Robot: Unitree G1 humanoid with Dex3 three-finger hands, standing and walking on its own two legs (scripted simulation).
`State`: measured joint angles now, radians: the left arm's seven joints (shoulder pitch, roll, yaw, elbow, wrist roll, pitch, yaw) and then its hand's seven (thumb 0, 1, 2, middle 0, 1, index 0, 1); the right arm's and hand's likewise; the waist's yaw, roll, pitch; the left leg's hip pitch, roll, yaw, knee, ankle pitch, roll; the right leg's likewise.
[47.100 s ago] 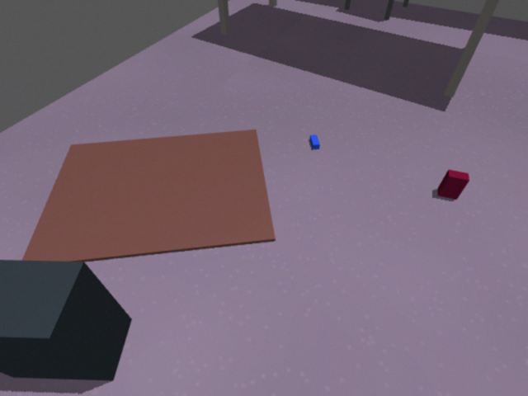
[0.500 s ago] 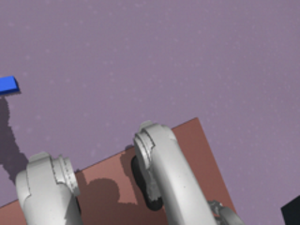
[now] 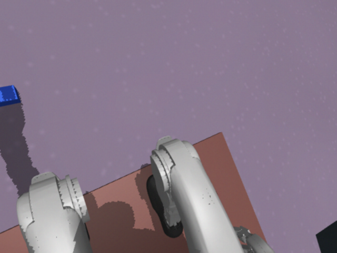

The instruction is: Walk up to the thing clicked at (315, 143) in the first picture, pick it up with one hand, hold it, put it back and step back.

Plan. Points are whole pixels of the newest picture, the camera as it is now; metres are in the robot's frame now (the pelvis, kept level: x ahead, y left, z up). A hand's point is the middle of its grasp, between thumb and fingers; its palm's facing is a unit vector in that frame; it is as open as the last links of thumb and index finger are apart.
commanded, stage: approach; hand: left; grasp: from above
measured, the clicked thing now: out of the picture +0.54 +0.29 -0.32
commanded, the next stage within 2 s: close in in 0.48 s
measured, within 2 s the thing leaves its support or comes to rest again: neither
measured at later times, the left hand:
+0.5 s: hand out of the picture +0.51 +0.29 -0.19, palm faces -0.50 -0.12 -0.86, open 12.4 cm
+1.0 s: hand out of the picture +0.51 +0.27 -0.22, palm faces -0.49 -0.10 -0.86, open 12.8 cm
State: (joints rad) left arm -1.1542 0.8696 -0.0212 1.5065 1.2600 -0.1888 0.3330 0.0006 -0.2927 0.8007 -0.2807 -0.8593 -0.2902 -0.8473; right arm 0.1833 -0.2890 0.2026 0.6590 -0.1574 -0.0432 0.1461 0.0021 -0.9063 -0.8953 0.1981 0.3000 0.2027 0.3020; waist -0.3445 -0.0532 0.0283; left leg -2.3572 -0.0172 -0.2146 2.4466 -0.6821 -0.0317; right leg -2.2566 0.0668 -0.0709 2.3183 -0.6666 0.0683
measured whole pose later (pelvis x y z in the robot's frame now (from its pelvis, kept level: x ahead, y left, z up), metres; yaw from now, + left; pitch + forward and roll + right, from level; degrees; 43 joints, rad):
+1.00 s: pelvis +0.00 +0.00 +0.00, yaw -2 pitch +32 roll -13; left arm -1.20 0.94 0.01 1.63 1.27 -0.14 0.38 0.00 -0.29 0.82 -0.26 -0.86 -0.27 -0.85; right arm 0.18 -0.31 0.29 0.59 -0.17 -0.04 0.13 0.00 -0.90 -0.90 0.20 0.30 0.20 0.30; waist -0.42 -0.09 0.11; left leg -2.36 -0.01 -0.24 2.47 -0.68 -0.02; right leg -2.25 0.08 -0.09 2.31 -0.65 0.07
